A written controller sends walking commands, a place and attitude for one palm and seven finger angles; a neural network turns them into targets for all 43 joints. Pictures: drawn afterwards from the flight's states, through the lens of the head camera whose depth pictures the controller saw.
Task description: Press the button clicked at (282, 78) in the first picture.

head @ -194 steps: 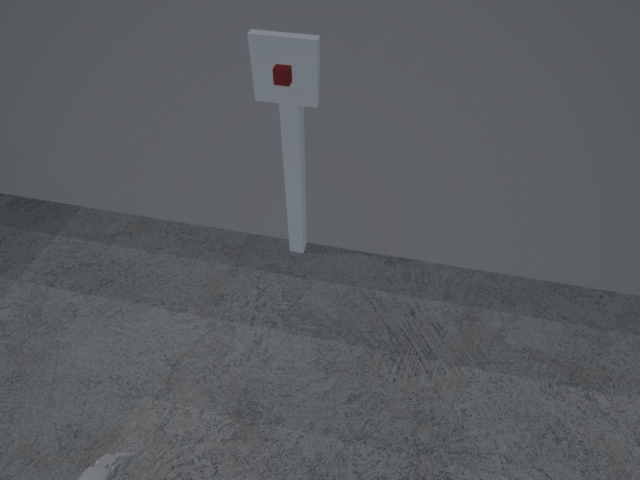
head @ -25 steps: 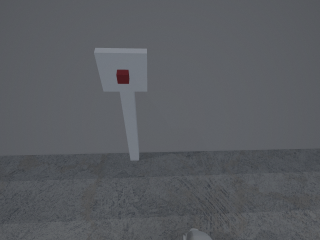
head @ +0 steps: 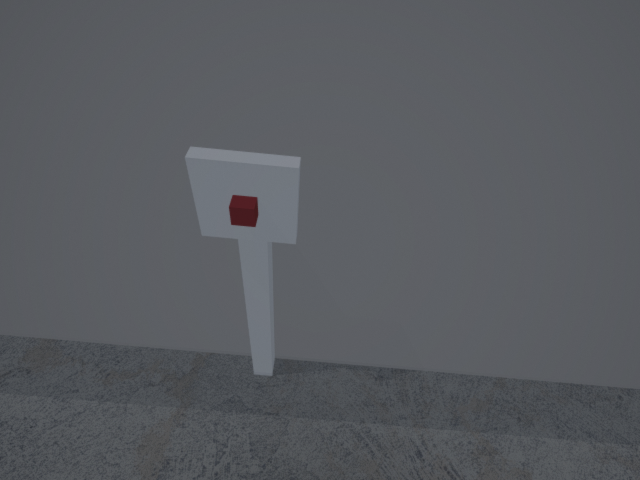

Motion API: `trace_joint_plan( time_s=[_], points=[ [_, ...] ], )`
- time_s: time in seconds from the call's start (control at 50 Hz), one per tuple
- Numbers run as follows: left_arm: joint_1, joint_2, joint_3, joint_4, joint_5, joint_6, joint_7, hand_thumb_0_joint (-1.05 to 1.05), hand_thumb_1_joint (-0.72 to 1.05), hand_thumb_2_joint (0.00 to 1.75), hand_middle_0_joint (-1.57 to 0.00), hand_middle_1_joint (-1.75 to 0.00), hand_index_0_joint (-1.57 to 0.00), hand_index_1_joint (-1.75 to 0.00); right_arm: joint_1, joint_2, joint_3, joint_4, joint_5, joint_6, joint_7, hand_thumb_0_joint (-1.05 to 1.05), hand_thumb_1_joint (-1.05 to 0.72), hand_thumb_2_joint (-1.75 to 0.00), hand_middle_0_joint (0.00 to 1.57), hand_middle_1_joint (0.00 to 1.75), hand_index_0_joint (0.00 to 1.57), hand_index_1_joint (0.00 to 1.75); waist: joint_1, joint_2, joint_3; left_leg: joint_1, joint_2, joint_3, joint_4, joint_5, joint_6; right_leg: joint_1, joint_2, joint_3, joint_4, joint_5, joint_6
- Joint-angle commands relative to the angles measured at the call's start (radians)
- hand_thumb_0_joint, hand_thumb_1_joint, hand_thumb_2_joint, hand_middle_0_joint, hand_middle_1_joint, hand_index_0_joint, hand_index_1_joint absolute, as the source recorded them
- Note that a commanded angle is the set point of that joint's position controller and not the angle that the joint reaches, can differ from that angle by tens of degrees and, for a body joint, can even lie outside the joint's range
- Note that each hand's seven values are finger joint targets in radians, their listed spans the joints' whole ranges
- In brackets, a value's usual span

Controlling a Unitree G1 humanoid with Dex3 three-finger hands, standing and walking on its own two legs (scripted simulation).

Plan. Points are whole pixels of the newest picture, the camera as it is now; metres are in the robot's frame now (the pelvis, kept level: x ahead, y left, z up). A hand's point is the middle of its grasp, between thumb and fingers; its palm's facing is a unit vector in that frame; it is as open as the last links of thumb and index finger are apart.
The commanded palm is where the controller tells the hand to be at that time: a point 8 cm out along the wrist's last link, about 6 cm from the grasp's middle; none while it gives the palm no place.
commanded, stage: come to a stop and stand still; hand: left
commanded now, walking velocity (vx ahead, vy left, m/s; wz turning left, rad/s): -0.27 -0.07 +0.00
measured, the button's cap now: (244, 209) +0.52 +0.17 +0.01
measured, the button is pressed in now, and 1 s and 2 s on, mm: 0 0 0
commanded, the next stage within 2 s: look again from close up in 1.74 s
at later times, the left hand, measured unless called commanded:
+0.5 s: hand out of the picture +0.00 +0.11 -0.15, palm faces +0.07 -0.96 -0.27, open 7.4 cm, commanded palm none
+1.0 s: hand out of the picture -0.08 +0.16 -0.17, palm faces +0.08 -0.98 -0.18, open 7.4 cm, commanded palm none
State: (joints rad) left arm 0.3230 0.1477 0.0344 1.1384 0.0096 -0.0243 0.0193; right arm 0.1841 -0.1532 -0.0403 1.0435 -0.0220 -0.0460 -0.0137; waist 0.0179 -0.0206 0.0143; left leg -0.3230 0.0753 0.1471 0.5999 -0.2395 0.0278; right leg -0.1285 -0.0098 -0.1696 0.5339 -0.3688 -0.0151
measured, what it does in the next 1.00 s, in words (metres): steps on the spot: right foot, then left foot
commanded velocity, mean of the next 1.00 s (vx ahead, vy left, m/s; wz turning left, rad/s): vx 0.02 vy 0.04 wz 0.00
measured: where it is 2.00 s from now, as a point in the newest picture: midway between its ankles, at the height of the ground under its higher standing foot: outside the picture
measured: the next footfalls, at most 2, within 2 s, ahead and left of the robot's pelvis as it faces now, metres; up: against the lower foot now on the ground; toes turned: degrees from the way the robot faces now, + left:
right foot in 0.36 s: +0.05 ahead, -0.18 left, +0.00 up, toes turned -6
left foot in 0.92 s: -0.05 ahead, +0.09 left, +0.00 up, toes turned +4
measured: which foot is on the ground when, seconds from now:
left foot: down 0.00-0.38, up 0.40-0.90, down 0.92-1.00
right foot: up 0.00-0.34, down 0.36-0.92, up 0.94-1.00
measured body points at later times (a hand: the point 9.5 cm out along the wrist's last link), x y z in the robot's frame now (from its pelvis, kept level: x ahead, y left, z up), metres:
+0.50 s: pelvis -0.03 -0.08 +0.01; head -0.03 -0.11 +0.46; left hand +0.00 +0.16 -0.13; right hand +0.02 -0.32 -0.16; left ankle +0.00 +0.07 -0.68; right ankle +0.01 -0.17 -0.73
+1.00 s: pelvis -0.06 -0.02 +0.01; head -0.06 +0.00 +0.46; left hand -0.08 +0.21 -0.15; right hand -0.06 -0.25 -0.14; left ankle -0.10 +0.09 -0.73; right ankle +0.00 -0.16 -0.71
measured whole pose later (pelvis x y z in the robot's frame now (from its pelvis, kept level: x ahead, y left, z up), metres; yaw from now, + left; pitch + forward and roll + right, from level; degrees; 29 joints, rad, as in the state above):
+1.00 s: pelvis -0.06 -0.02 +0.01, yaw +0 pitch +0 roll -1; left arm 0.32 0.19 0.06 1.11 0.02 0.05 0.02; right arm 0.34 -0.13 -0.02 1.08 -0.02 0.00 -0.02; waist 0.01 -0.03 -0.03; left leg -0.13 0.03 0.06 0.41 -0.29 0.01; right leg -0.38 -0.06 -0.05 0.61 -0.31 0.02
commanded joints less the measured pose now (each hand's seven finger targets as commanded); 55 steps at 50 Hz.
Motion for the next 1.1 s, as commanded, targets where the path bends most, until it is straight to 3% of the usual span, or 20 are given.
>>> trace_joint_plan(
  time_s=[0.0,0.1,0.14,0.22,0.3,0.32,0.34,0.36,0.38,0.4,0.5,0.6,0.78,0.84,0.86,0.9,0.92,0.94,0.98,1.08],
  points=[
    [0.069,0.031,-0.011,-0.023,-0.002,0.011,0.017,0.00,0.90,0.90,-0.20,-0.30,-0.20,-0.30,0.113,-0.132,0.003,0.028,0.001,0.013,-0.034,0.00,-0.90,-0.90,0.20,0.30,0.20,0.30,-0.010,0.320,0.022,0.173,0.291,-0.285,-0.292,0.682,0.121,-0.166,-0.066,0.114,0.178,-0.176,0.036],
    [0.050,0.072,0.003,-0.031,0.005,0.037,0.022,0.00,0.90,0.90,-0.20,-0.30,-0.20,-0.30,0.079,-0.147,-0.019,0.020,0.015,0.024,-0.051,0.00,-0.90,-0.90,0.20,0.30,0.20,0.30,-0.027,0.143,-0.041,0.333,0.272,-0.204,-0.222,0.965,0.137,-0.236,-0.075,0.138,0.211,-0.095,0.043],
    [0.040,0.069,0.016,-0.058,0.010,0.050,0.020,0.00,0.90,0.90,-0.20,-0.30,-0.20,-0.30,0.075,-0.178,-0.042,0.006,0.012,0.036,-0.051,0.00,-0.90,-0.90,0.20,0.30,0.20,0.30,-0.035,0.123,-0.086,0.348,0.291,-0.194,-0.212,0.923,0.158,-0.258,-0.064,0.134,0.275,-0.106,0.043],
    [0.026,0.047,0.029,-0.092,0.014,0.062,0.018,0.00,0.90,0.90,-0.20,-0.30,-0.20,-0.30,0.006,-0.180,-0.056,-0.026,0.001,0.054,-0.038,0.00,-0.90,-0.90,0.20,0.30,0.20,0.30,-0.020,0.148,-0.087,0.217,0.264,-0.142,-0.226,0.666,0.146,-0.218,-0.053,0.129,0.315,-0.090,0.037],
    [0.107,0.045,0.024,-0.073,0.015,0.043,0.018,0.00,0.90,0.90,-0.20,-0.30,-0.20,-0.30,-0.055,-0.151,-0.049,-0.037,0.005,0.063,-0.015,0.00,-0.90,-0.90,0.20,0.30,0.20,0.30,0.034,0.150,-0.067,0.036,0.167,-0.099,-0.187,0.154,0.057,-0.026,-0.050,0.095,0.017,0.141,0.040],
    [0.114,0.086,0.024,-0.072,0.022,0.032,0.021,0.00,0.90,0.90,-0.20,-0.30,-0.20,-0.30,-0.049,-0.110,-0.043,-0.036,0.013,0.066,-0.008,0.00,-0.90,-0.90,0.20,0.30,0.20,0.30,0.040,0.031,-0.036,-0.010,0.090,-0.064,-0.108,-0.046,0.003,-0.021,-0.099,0.165,-0.124,0.187,0.038],
    [0.052,0.162,0.025,-0.093,0.029,0.020,0.023,0.00,0.90,0.90,-0.20,-0.30,-0.20,-0.30,-0.019,-0.046,-0.030,-0.049,0.021,0.076,-0.001,0.00,-0.90,-0.90,0.20,0.30,0.20,0.30,0.003,-0.180,0.007,-0.054,-0.005,-0.030,-0.011,-0.220,-0.050,-0.111,-0.269,0.396,-0.272,0.078,-0.021],
    [0.008,0.221,0.034,-0.127,0.024,0.025,0.019,0.00,0.90,0.90,-0.20,-0.30,-0.20,-0.30,-0.037,-0.062,-0.032,-0.064,0.016,0.090,0.006,0.00,-0.90,-0.90,0.20,0.30,0.20,0.30,0.022,-0.217,0.066,-0.037,-0.021,-0.071,0.095,-0.274,-0.052,-0.241,-0.369,0.497,-0.389,-0.075,-0.091],
    [-0.027,0.245,0.037,-0.148,0.024,0.033,0.018,0.00,0.90,0.90,-0.20,-0.30,-0.20,-0.30,-0.032,-0.082,-0.039,-0.063,0.011,0.098,0.014,0.00,-0.90,-0.90,0.20,0.30,0.20,0.30,0.019,-0.141,0.071,-0.017,-0.017,-0.106,0.190,-0.273,-0.045,-0.313,-0.383,0.497,-0.424,-0.276,-0.121],
    [-0.051,0.235,0.044,-0.152,0.024,0.031,0.023,0.00,0.90,0.90,-0.20,-0.30,-0.20,-0.30,-0.041,-0.096,-0.042,-0.058,0.005,0.109,0.016,0.00,-0.90,-0.90,0.20,0.30,0.20,0.30,0.017,-0.206,0.122,-0.070,-0.017,-0.120,0.254,-0.239,-0.045,-0.346,-0.364,0.540,-0.451,-0.336,-0.097],
    [-0.057,0.211,0.054,-0.166,0.012,0.023,0.026,0.00,0.90,0.90,-0.20,-0.30,-0.20,-0.30,0.093,-0.134,-0.053,-0.009,-0.005,0.109,0.025,0.00,-0.90,-0.90,0.20,0.30,0.20,0.30,-0.002,-0.105,0.071,-0.175,-0.035,-0.157,0.451,-0.049,-0.062,-0.154,-0.309,0.369,-0.349,-0.044,-0.070],
    [0.016,0.198,0.059,-0.152,0.014,0.018,0.032,0.00,0.90,0.90,-0.20,-0.30,-0.20,-0.30,0.088,-0.124,-0.050,-0.039,-0.011,0.113,0.025,0.00,-0.90,-0.90,0.20,0.30,0.20,0.30,0.035,-0.124,0.016,-0.217,-0.032,-0.164,0.434,-0.051,-0.088,-0.029,-0.323,0.382,-0.342,-0.044,-0.078],
    [-0.004,0.211,0.061,-0.134,0.032,0.024,0.017,0.00,0.90,0.90,-0.20,-0.30,-0.20,-0.30,0.165,-0.073,-0.024,-0.023,0.003,0.082,0.020,0.00,-0.90,-0.90,0.20,0.30,0.20,0.30,0.025,-0.223,-0.009,0.022,-0.056,-0.065,0.058,-0.205,-0.062,-0.103,-0.276,0.348,-0.403,-0.140,-0.091],
    [-0.050,0.195,0.054,-0.117,0.020,0.032,0.015,0.00,0.90,0.90,-0.20,-0.30,-0.20,-0.30,0.299,-0.047,-0.011,0.034,0.007,0.060,0.007,0.00,-0.90,-0.90,0.20,0.30,0.20,0.30,-0.038,-0.182,-0.023,0.249,-0.083,-0.029,-0.202,-0.063,-0.043,-0.210,-0.197,0.272,-0.347,-0.154,-0.034],
    [-0.053,0.170,0.045,-0.112,0.011,0.036,0.011,0.00,0.90,0.90,-0.20,-0.30,-0.20,-0.30,0.329,-0.061,-0.009,0.051,0.006,0.052,-0.002,0.00,-0.90,-0.90,0.20,0.30,0.20,0.30,-0.050,-0.106,-0.020,0.318,-0.056,-0.060,-0.275,-0.045,-0.038,-0.271,-0.157,0.236,-0.274,-0.156,-0.006],
    [-0.024,0.060,0.020,-0.118,-0.001,0.043,0.003,0.00,0.90,0.90,-0.20,-0.30,-0.20,-0.30,0.274,-0.164,-0.023,0.024,-0.004,0.039,-0.016,0.00,-0.90,-0.90,0.20,0.30,0.20,0.30,-0.033,0.266,0.082,0.149,0.232,-0.423,-0.509,-0.397,0.041,-0.365,-0.032,0.098,0.040,-0.059,0.039],
    [-0.046,0.052,0.017,-0.122,0.008,0.042,0.003,0.00,0.90,0.90,-0.20,-0.30,-0.20,-0.30,0.217,-0.182,-0.019,-0.003,-0.007,0.042,-0.022,0.00,-0.90,-0.90,0.20,0.30,0.20,0.30,-0.026,0.245,0.159,0.012,0.287,-0.486,-0.566,-0.470,0.076,-0.358,-0.032,0.118,0.127,-0.054,0.031],
    [-0.044,0.055,0.020,-0.110,0.015,0.037,-0.006,0.00,0.90,0.90,-0.20,-0.30,-0.20,-0.30,0.163,-0.175,-0.012,-0.015,-0.011,0.038,-0.024,0.00,-0.90,-0.90,0.20,0.30,0.20,0.30,-0.008,0.191,0.151,-0.055,0.266,-0.481,-0.561,-0.462,0.090,-0.306,-0.039,0.146,0.185,-0.011,0.030],
    [-0.018,0.064,0.025,-0.066,0.023,0.047,-0.011,0.00,0.90,0.90,-0.20,-0.30,-0.20,-0.30,0.138,-0.109,0.005,0.012,-0.003,0.026,-0.033,0.00,-0.90,-0.90,0.20,0.30,0.20,0.30,0.004,0.211,0.175,0.000,0.171,-0.343,-0.527,-0.250,0.036,-0.327,-0.039,0.173,0.275,0.062,0.036],
    [-0.031,0.066,0.023,-0.060,0.015,0.041,-0.015,0.00,0.90,0.90,-0.20,-0.30,-0.20,-0.30,0.263,-0.101,0.006,0.067,-0.004,0.011,-0.058,0.00,-0.90,-0.90,0.20,0.30,0.20,0.30,-0.034,0.166,0.089,0.284,0.196,-0.249,-0.346,0.526,0.071,-0.409,-0.036,0.157,0.305,0.041,0.059]
  ],
)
